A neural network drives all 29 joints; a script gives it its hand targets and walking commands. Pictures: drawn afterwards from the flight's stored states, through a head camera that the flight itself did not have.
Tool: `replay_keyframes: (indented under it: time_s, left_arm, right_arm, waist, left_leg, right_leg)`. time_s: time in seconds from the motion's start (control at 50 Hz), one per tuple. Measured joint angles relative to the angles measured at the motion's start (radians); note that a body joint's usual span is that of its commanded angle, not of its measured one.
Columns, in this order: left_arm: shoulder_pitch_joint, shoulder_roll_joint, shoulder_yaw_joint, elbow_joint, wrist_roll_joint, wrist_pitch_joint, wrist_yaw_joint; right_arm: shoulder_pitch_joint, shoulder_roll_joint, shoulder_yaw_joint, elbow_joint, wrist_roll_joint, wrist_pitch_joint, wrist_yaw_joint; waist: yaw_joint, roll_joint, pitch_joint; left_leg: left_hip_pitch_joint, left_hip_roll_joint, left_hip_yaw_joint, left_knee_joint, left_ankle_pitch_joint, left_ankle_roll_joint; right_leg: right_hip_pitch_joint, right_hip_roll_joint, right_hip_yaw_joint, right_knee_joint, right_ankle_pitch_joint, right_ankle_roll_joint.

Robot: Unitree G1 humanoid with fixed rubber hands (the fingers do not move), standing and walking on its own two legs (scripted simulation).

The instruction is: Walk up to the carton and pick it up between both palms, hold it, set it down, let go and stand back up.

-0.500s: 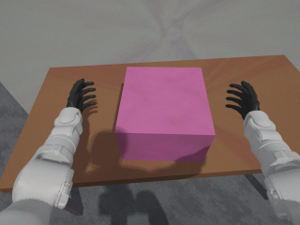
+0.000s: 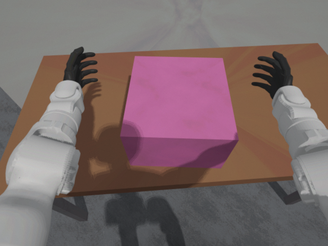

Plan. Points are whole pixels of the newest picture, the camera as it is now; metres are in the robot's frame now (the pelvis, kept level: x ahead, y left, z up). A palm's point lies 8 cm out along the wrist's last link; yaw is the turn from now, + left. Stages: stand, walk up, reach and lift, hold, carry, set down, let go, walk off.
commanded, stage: reach and lift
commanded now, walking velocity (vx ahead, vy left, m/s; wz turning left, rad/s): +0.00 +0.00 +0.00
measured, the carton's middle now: (177, 111) +0.52 -0.02 -0.02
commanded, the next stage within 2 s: none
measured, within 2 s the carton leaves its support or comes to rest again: neither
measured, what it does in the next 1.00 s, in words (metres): stands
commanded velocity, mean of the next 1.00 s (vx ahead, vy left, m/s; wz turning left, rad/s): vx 0.00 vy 0.00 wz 0.00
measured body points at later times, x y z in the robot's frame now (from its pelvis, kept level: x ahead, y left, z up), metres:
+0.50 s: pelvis -0.01 +0.01 -0.02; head +0.14 +0.02 +0.40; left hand +0.50 +0.24 +0.02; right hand +0.48 -0.22 +0.01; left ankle +0.00 +0.13 -0.71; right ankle +0.04 -0.10 -0.71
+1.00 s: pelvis +0.00 +0.01 -0.03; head +0.15 +0.01 +0.39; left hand +0.50 +0.20 +0.02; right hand +0.49 -0.20 +0.01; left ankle +0.00 +0.13 -0.71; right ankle +0.04 -0.10 -0.71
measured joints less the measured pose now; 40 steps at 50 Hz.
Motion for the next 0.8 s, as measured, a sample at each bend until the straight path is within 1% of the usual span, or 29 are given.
replay_keyframes:
  time_s: [0.1, 0.24, 0.44, 0.62, 0.8]
  left_arm:
    - [-0.016, -0.005, -0.002, 0.050, 0.009, -0.033, -0.008]
    - [0.014, -0.018, 0.005, 0.101, 0.016, -0.111, -0.016]
    - [0.046, -0.035, 0.012, 0.115, 0.004, -0.204, -0.009]
    - [0.051, -0.067, 0.034, 0.098, 0.019, -0.236, 0.003]
    - [0.065, -0.098, 0.057, 0.071, 0.040, -0.234, 0.016]
  right_arm:
    - [-0.017, 0.008, 0.000, 0.036, -0.006, -0.024, 0.001]
    - [0.013, 0.038, -0.018, 0.067, -0.030, -0.085, -0.001]
    - [0.059, 0.085, -0.068, 0.057, -0.084, -0.171, -0.010]
    - [0.053, 0.088, -0.073, 0.061, -0.096, -0.216, -0.016]
    - [0.038, 0.080, -0.061, 0.064, -0.090, -0.221, -0.015]
  waist:
    - [-0.004, -0.003, -0.002]
    - [-0.007, -0.004, -0.011]
    - [-0.006, 0.004, -0.035]
    - [0.007, 0.013, -0.047]
    - [0.021, 0.019, -0.048]
  left_leg:
    - [-0.022, -0.002, -0.003, 0.000, 0.003, -0.001]
    - [-0.078, -0.007, -0.006, 0.023, 0.000, 0.000]
    - [-0.219, -0.010, -0.006, 0.103, -0.023, 0.005]
    - [-0.295, -0.008, 0.006, 0.168, -0.051, 0.013]
    - [-0.299, -0.007, 0.020, 0.197, -0.072, 0.021]
  right_leg:
    - [-0.021, -0.003, -0.003, 0.003, 0.001, 0.000]
    - [-0.078, -0.008, -0.006, 0.028, -0.006, 0.000]
    - [-0.215, -0.013, -0.007, 0.103, -0.025, 0.004]
    - [-0.294, -0.012, 0.004, 0.162, -0.045, 0.012]
    - [-0.304, -0.010, 0.018, 0.191, -0.060, 0.020]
